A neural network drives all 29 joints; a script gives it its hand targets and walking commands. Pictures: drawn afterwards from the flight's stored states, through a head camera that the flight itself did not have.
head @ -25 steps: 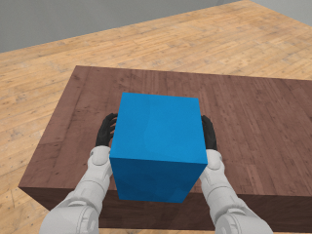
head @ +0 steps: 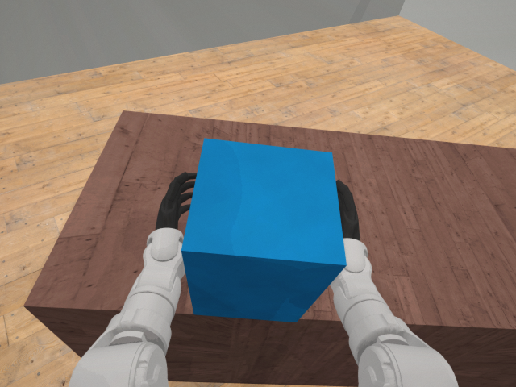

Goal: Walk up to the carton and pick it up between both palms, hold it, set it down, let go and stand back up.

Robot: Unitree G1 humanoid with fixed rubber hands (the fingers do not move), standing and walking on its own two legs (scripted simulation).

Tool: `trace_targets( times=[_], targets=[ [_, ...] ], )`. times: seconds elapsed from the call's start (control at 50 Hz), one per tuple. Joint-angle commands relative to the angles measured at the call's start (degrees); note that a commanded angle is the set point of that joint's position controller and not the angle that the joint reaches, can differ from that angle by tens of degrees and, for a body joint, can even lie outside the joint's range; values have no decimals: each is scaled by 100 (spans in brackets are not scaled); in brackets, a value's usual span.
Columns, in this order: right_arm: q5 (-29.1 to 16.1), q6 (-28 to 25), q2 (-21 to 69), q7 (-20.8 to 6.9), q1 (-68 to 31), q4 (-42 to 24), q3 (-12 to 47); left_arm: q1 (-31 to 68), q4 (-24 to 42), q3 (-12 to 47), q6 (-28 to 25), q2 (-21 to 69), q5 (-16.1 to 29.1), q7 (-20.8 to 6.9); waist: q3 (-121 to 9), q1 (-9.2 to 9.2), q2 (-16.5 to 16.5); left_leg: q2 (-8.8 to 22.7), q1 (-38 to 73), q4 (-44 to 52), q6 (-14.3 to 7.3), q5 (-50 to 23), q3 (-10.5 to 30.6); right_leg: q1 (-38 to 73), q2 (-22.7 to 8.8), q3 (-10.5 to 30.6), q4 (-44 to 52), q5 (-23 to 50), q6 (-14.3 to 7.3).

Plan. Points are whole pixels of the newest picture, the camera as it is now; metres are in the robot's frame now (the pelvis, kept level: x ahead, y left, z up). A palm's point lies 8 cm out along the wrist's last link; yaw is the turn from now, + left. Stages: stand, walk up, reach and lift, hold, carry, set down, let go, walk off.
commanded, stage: reach and lift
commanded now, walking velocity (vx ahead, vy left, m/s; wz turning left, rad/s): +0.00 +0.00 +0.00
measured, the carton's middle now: (256, 241) +0.36 +0.01 +0.02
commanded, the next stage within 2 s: none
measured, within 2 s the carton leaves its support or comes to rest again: neither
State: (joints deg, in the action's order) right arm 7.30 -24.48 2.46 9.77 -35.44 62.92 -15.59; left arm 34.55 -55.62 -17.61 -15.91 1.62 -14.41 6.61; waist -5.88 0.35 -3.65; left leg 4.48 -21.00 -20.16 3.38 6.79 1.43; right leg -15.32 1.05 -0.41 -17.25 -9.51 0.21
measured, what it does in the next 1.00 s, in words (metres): stands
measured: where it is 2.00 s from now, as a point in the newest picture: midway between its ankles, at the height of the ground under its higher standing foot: outside the picture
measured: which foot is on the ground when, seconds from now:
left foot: down 0.00-1.00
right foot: down 0.00-1.00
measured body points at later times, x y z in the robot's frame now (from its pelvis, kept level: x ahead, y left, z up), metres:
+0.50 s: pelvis +0.01 +0.01 +0.00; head -0.02 +0.04 +0.45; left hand +0.39 +0.16 +0.12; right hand +0.39 -0.13 +0.13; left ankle +0.03 +0.15 -0.75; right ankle -0.02 -0.12 -0.75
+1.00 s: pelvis -0.02 +0.01 +0.00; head -0.06 +0.05 +0.45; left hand +0.36 +0.17 +0.17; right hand +0.37 -0.12 +0.17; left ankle +0.03 +0.15 -0.75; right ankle -0.02 -0.12 -0.75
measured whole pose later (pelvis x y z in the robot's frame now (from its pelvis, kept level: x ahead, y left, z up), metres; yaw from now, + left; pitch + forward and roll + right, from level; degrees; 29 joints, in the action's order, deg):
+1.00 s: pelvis -0.02 +0.01 +0.00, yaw +1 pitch -5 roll -1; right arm -6.6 11.6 -0.2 9.8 -39.7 38.8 -6.6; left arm 35.7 -18.4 -14.6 30.2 2.7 -15.2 4.2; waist -0.6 -3.1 -3.7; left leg 2.3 -8.7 -20.9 1.9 7.1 1.9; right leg -3.0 -0.9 -0.9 -18.6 -10.5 1.6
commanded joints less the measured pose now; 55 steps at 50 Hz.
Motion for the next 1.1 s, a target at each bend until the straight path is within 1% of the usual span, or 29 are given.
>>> trace_targets(
  times=[0.0,0.06,0.12,0.18,0.24,0.28,0.34,0.4,0.44,0.48,0.52,0.58,0.64,0.7,0.76,0.84,0.96,1.08],
  targets=[
    [412,-286,3672,-725,-4004,-1410,2397,4445,1457,2634,-293,4162,-88,-701,-3628,7,720,-400,2214,-309,53,-2174,-495,594,186,-333,57,2173,103],
    [160,-69,3726,-748,-4114,-1856,2710,4581,1895,3044,-156,4295,120,-590,-3978,18,889,-396,2344,-386,89,-2172,-445,415,204,-349,66,1904,65],
    [-123,269,3747,-737,-4089,-2204,2985,4592,2244,3384,92,4390,280,-528,-3995,-37,965,-407,2427,-409,104,-2027,-382,334,200,-343,98,1654,62],
    [-351,742,3641,-713,-3971,-2368,3116,4412,2311,3444,518,4366,295,-565,-3511,-106,899,-429,2411,-307,56,-1674,-322,388,156,-319,168,1359,88],
    [-567,1242,3526,-693,-3895,-2557,3185,4179,2413,3300,1064,4280,264,-682,-2927,-132,718,-467,2415,-175,-21,-1454,-290,611,131,-266,231,1232,133],
    [-739,1500,3498,-663,-3906,-2809,3269,4067,2586,3244,1407,4250,300,-762,-2762,-141,571,-498,2497,-152,-58,-1548,-276,804,135,-230,230,1421,182],
    [-1065,1798,3556,-586,-3992,-3372,3524,3985,3087,3332,1858,4286,452,-832,-2848,-163,418,-557,2667,-235,-55,-2024,-237,1165,164,-176,162,2156,267],
    [-1337,2096,3601,-499,-4017,-3937,3758,3915,3705,3488,2274,4294,587,-873,-2812,-240,399,-609,2750,-288,-18,-2352,-203,1478,179,-126,93,2804,341],
    [-1447,2293,3593,-442,-3944,-4203,3833,3776,4012,3510,2539,4217,610,-921,-2542,-291,387,-631,2758,-280,-23,-2344,-201,1622,165,-95,77,2967,390],
    [-1517,2484,3537,-398,-3852,-4373,3865,3599,4253,3467,2815,4081,587,-1004,-2184,-330,355,-644,2789,-236,-45,-2230,-201,1721,142,-74,77,2972,432],
    [-1551,2634,3422,-377,-3779,-4400,3822,3475,4435,3417,3074,3955,537,-1086,-1899,-372,377,-642,2836,-171,-50,-2096,-203,1688,136,-94,101,2803,439],
    [-1607,2757,3259,-387,-3800,-4453,3775,3442,4771,3466,3391,3876,505,-1156,-1730,-399,492,-622,2972,-108,-18,-2029,-209,1544,180,-185,140,2434,397],
    [-1685,2802,3184,-415,-4022,-4628,3785,3523,5015,3598,3645,3886,525,-1159,-1723,-404,623,-596,3080,-104,12,-2054,-209,1441,234,-264,156,2117,344],
    [-1692,2851,3110,-453,-4331,-4697,3717,3591,4986,3619,3862,3882,505,-1142,-1654,-382,702,-578,3049,-64,-6,-1838,-208,1319,258,-309,194,1643,286],
    [-1639,2911,3066,-497,-4655,-4642,3560,3731,4857,3565,4033,3876,480,-1124,-1571,-372,719,-564,2952,32,-64,-1384,-222,1179,264,-337,252,1026,231],
    [-1580,3025,3044,-570,-5077,-4452,3309,4144,4693,3527,4196,3916,545,-1078,-1715,-424,707,-548,2891,124,-135,-855,-228,977,267,-370,302,391,174],
    [-1572,3203,3086,-627,-5490,-4210,3083,4715,4453,3436,4275,3940,681,-1003,-2242,-507,655,-581,2907,117,-204,-548,-231,880,260,-354,270,212,183],
    [-1529,3415,3032,-651,-5586,-3570,2674,4828,3881,2841,4389,3773,496,-1098,-1821,-513,557,-595,2634,258,-305,-164,-247,884,218,-298,315,-34,223]
  ],
)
